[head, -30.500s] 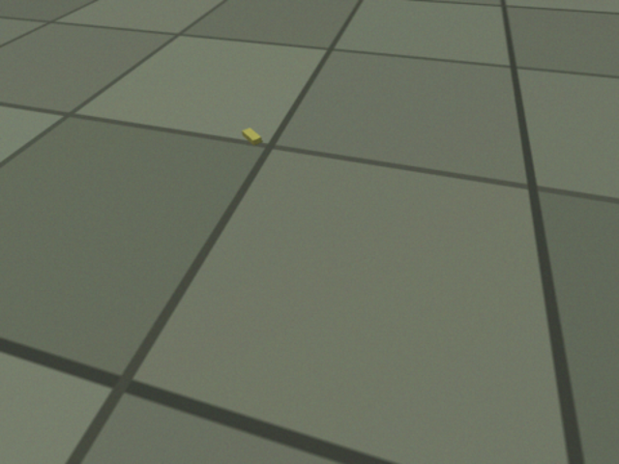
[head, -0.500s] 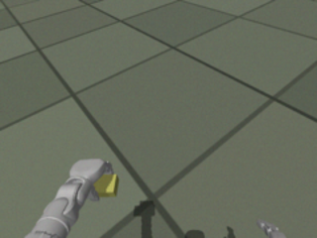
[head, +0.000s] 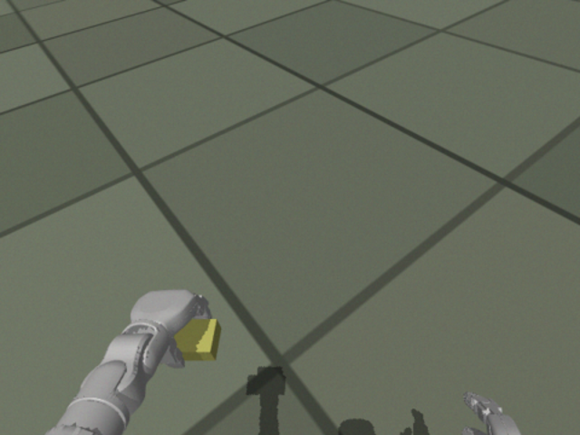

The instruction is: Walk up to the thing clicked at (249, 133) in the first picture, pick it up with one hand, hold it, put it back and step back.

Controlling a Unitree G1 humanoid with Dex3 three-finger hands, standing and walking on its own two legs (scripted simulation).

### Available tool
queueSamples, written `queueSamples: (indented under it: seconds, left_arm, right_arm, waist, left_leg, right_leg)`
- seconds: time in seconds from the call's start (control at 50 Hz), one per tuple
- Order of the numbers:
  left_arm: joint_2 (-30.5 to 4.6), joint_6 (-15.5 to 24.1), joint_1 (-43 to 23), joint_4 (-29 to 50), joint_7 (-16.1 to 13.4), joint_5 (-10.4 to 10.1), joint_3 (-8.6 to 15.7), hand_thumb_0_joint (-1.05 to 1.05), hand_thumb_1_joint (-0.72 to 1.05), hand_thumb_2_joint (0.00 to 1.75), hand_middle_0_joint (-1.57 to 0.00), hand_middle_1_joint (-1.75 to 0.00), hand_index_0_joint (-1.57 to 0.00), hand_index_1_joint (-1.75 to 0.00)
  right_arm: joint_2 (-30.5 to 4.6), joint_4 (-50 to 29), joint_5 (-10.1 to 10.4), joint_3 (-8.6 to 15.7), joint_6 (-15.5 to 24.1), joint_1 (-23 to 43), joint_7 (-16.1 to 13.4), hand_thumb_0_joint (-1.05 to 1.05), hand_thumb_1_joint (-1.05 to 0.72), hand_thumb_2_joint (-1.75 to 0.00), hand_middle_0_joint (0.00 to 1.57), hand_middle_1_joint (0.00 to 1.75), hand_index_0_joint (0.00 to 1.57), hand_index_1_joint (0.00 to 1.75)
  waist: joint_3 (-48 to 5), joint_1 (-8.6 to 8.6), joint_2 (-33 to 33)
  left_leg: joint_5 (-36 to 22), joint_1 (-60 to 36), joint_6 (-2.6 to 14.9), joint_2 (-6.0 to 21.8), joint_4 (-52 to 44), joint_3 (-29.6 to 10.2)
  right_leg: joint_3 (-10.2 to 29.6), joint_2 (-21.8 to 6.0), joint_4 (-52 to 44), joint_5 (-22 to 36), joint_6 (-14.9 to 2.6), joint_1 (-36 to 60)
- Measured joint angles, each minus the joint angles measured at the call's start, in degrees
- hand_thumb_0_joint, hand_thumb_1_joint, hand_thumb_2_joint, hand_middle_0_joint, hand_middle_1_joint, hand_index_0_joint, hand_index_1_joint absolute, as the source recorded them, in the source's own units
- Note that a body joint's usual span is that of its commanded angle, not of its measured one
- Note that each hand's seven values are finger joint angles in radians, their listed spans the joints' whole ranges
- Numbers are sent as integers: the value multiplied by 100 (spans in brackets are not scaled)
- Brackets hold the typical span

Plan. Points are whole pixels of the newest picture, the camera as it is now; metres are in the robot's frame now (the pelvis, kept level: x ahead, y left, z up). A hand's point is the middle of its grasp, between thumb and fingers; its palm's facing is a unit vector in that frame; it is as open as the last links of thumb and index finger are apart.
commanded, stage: hold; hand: left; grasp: from above
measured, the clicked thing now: (178, 339) +0.30 +0.22 -0.08
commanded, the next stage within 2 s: crouch in 0.30 s
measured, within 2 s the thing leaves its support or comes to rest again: neither
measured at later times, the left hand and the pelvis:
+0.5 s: hand (172, 333) +0.30 +0.22 -0.04, palm faces -0.47 -0.03 -0.88, open 8.2 cm; pelvis +0.01 +0.00 +0.00, yaw +0 degrees
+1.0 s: hand (197, 349) +0.35 +0.24 -0.23, palm faces -0.41 +0.09 -0.91, open 8.2 cm; pelvis -0.04 +0.01 -0.13, yaw +1 degrees
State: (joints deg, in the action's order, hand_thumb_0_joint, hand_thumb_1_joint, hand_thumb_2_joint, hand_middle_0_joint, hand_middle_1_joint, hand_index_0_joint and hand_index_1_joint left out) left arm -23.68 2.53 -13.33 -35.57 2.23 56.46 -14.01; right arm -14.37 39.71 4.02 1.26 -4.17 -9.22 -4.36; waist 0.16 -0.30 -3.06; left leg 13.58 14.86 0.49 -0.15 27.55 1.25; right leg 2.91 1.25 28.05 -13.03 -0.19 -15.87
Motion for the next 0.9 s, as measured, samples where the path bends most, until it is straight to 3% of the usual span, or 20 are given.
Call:
queueSamples:
  seconds: [0.1,0.42,0.56,0.7,0.9]
  left_arm:
    - [11,-64,-54,-97,-130,41,45,1,31,18,-84,-31,-87,-27]
    - [29,-42,-27,-125,-65,41,19,1,31,18,-85,-29,-89,-25]
    - [51,-12,-106,-378,-261,130,47,0,30,19,-86,-28,-89,-25]
    - [92,201,-484,-1240,-817,384,86,0,30,20,-87,-27,-90,-24]
    - [-26,496,-1649,-2503,-1889,1156,337,0,29,21,-86,-29,-89,-26]
  right_arm:
    - [0,39,-5,29,-19,-39,15,1,-90,-89,20,30,20,30]
    - [-11,14,5,71,-102,-115,39,1,-90,-89,20,30,20,30]
    - [-12,-7,-15,80,-135,-109,67,1,-90,-89,20,30,20,30]
    - [-6,-7,-120,84,-131,-78,156,1,-89,-89,20,30,20,30]
    - [-179,-22,-377,273,23,-234,340,0,-90,-89,21,30,20,30]
  waist:
    - [-21,1,0]
    - [-55,41,10]
    - [-34,74,43]
    - [-93,190,183]
    - [-678,423,247]
  left_leg:
    - [14,4,1,-3,-5,-19]
    - [46,-77,17,-15,-68,-13]
    - [55,7,20,-24,-5,-43]
    - [248,804,10,-32,657,-118]
    - [1203,4001,8,14,3515,-215]
  right_leg:
    - [-18,-4,-23,-12,1,11]
    - [-11,-16,-104,-33,14,100]
    - [-42,-26,-52,-50,17,32]
    - [-126,-26,574,-251,13,-721]
    - [-267,54,3279,-1146,34,-3828]
